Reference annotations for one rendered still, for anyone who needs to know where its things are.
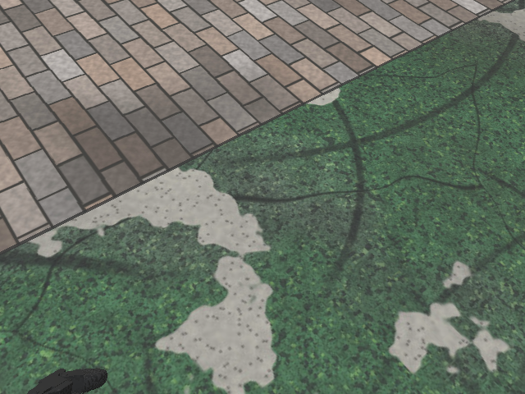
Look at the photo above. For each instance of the left robot hand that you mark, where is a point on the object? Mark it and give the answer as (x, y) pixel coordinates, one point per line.
(71, 382)

